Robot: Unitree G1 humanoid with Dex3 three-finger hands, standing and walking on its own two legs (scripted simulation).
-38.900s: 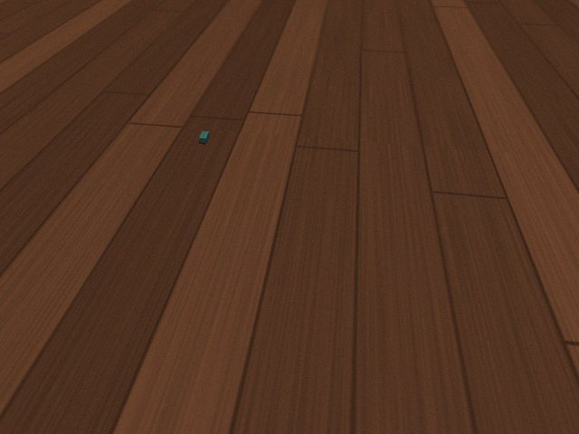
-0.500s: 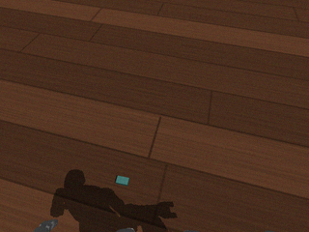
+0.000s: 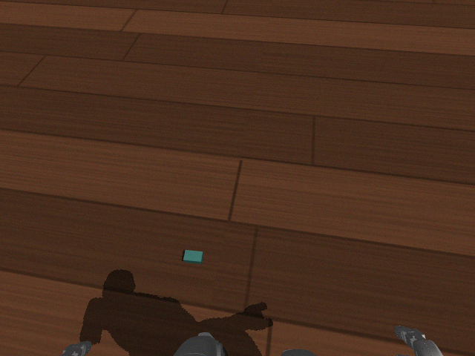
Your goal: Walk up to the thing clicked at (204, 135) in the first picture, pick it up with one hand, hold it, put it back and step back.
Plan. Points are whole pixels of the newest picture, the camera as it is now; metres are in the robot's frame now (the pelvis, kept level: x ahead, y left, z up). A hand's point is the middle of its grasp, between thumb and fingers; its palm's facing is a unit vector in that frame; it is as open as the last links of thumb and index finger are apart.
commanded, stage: step back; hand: left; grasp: from above
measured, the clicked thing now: (193, 257) +0.54 +0.21 -0.74
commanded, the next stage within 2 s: none
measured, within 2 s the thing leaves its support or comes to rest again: neither
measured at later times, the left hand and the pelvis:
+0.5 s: hand out of the picture -0.03 +0.29 -0.14, palm faces +0.03 -0.94 -0.35, open 7.4 cm; pelvis -0.13 +0.02 +0.02, yaw +2 degrees
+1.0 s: hand out of the picture -0.21 +0.24 -0.11, palm faces +0.02 -0.89 -0.46, open 7.4 cm; pelvis -0.30 -0.04 +0.01, yaw +1 degrees
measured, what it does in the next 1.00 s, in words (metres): walks backwards: left foot, then right foot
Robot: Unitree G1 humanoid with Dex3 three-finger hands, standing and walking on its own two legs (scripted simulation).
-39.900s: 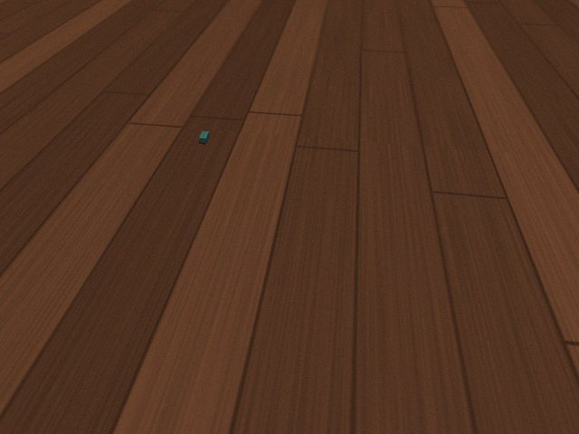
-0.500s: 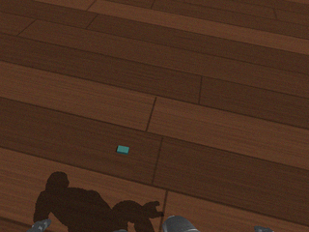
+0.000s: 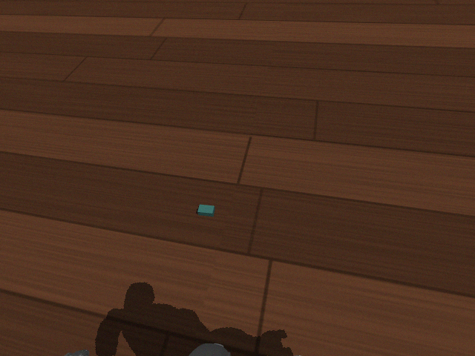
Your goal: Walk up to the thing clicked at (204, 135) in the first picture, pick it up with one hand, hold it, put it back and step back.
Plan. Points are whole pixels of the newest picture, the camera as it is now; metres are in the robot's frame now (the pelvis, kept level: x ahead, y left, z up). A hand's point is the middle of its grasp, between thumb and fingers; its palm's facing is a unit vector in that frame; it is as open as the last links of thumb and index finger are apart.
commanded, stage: step back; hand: left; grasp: from above
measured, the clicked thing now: (206, 210) +0.84 +0.23 -0.75
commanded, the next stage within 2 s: stand in 1.64 s
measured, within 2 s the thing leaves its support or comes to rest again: neither
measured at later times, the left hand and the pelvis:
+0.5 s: hand out of the picture -0.11 +0.24 -0.17, palm faces -0.01 -0.92 -0.39, open 7.4 cm; pelvis -0.18 -0.03 -0.02, yaw -2 degrees
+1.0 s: hand out of the picture -0.16 +0.24 -0.14, palm faces +0.04 -0.91 -0.42, open 7.4 cm; pelvis -0.22 -0.04 +0.00, yaw +2 degrees
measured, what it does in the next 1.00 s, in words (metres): walks backwards: left foot, then right foot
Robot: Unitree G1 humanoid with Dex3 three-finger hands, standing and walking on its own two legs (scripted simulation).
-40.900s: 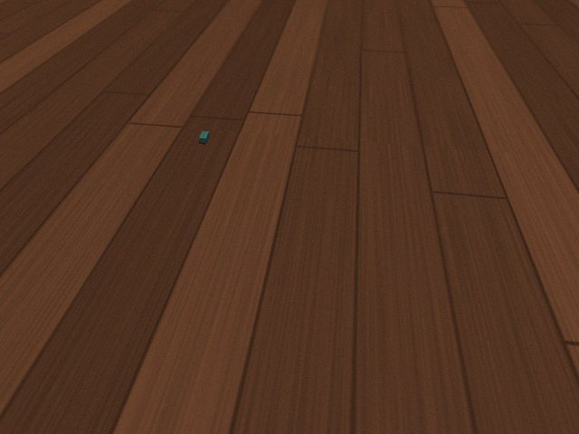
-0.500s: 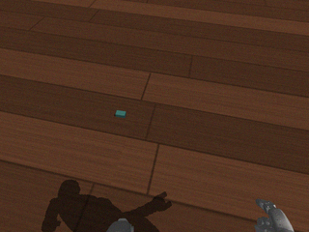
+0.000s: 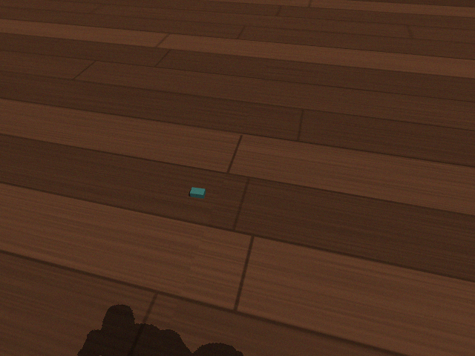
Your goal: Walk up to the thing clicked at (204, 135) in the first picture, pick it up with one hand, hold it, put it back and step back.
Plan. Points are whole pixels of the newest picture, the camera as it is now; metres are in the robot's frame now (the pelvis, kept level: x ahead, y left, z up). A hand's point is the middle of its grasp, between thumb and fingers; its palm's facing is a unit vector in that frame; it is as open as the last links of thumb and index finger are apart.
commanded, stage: step back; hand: left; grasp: from above
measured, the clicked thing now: (197, 192) +1.07 +0.22 -0.75
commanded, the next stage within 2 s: stand in 0.64 s
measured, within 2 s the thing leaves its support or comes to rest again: neither
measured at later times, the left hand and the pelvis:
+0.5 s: hand out of the picture +0.11 +0.28 -0.15, palm faces +0.07 -0.92 -0.39, open 7.4 cm; pelvis +0.04 +0.01 -0.01, yaw +2 degrees
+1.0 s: hand out of the picture +0.12 +0.27 -0.14, palm faces +0.02 -0.94 -0.34, open 7.4 cm; pelvis +0.05 +0.01 +0.01, yaw +2 degrees
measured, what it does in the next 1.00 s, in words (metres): steps on the spot: left foot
